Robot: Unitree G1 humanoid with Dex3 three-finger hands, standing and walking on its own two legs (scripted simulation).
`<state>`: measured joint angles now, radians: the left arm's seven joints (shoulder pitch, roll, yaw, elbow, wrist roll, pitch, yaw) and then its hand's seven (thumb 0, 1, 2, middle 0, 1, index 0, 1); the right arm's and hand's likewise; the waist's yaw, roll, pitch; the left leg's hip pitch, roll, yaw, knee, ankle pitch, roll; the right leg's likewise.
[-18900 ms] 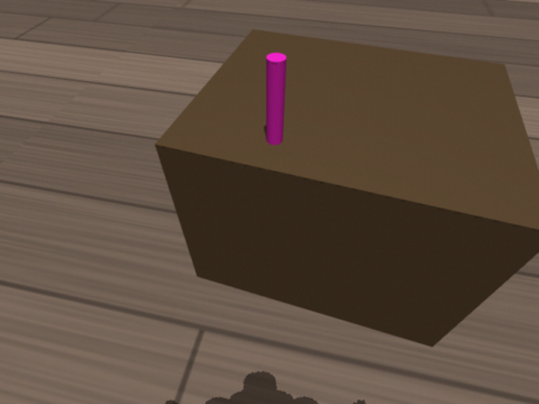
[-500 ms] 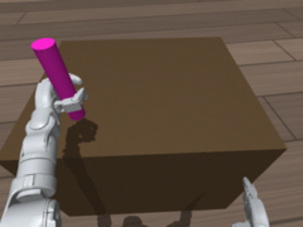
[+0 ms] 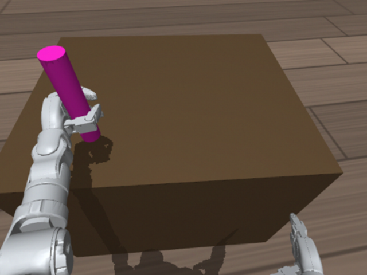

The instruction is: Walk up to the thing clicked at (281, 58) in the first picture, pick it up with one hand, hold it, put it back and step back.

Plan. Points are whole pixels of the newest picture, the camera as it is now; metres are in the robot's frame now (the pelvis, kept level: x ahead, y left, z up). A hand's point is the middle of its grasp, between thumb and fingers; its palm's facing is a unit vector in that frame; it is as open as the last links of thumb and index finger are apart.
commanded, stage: crouch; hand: left
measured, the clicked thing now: (75, 102) +0.43 +0.20 +0.15
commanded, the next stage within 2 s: lower in 0.06 s
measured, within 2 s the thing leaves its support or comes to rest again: rests again in 1.12 s
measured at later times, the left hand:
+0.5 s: hand (95, 124) +0.45 +0.19 +0.07, palm faces +0.12 -0.99 +0.00, open 5.3 cm
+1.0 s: hand (99, 132) +0.45 +0.19 +0.04, palm faces +0.11 -0.99 +0.00, open 5.3 cm
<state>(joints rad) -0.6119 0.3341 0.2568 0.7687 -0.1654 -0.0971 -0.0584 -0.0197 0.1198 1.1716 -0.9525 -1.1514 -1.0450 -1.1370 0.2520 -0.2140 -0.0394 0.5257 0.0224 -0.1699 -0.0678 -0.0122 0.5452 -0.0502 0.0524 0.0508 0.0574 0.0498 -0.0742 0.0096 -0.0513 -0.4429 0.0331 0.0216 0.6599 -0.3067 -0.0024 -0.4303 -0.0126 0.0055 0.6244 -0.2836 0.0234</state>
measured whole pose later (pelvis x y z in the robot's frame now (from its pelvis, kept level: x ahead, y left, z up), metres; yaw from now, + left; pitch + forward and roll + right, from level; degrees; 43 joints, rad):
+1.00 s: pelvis +0.00 +0.00 -0.04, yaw +0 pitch +14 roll -2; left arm -0.66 0.37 0.31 0.95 -0.13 -0.31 -0.09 -0.02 0.13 1.16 -0.94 -1.16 -1.04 -1.14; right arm 0.35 -0.22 -0.03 0.21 -0.01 -0.08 -0.01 -0.01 0.51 -0.06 0.05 0.05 0.06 0.05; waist -0.13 -0.01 -0.10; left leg -0.76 0.05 0.00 0.94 -0.42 0.00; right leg -0.73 0.00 0.00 0.88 -0.39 0.02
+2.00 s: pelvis -0.01 +0.00 -0.05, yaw +0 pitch +16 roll -2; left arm -0.67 0.37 0.33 0.97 -0.12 -0.37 -0.09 -0.01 -0.36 0.23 -0.47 -0.34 -0.47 -0.34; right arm 0.41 -0.23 -0.04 0.07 -0.02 -0.02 0.01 -0.01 0.51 -0.05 0.06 0.05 0.06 0.05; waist -0.14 -0.01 -0.12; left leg -0.85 0.05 0.00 1.03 -0.45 0.00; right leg -0.83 0.00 0.00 0.97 -0.42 0.03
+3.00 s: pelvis +0.01 +0.00 -0.01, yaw +0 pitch +7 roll -1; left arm -0.40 0.58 0.38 0.66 -0.03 -0.03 -0.01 -0.02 -0.54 0.02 -0.06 -0.04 -0.05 -0.04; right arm 0.37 -0.25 -0.05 0.35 0.07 -0.04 -0.03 -0.01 0.54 -0.06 0.05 0.05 0.06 0.05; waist -0.01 0.03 -0.10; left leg -0.49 0.03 0.01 0.73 -0.36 0.00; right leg -0.46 -0.01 0.00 0.68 -0.33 0.03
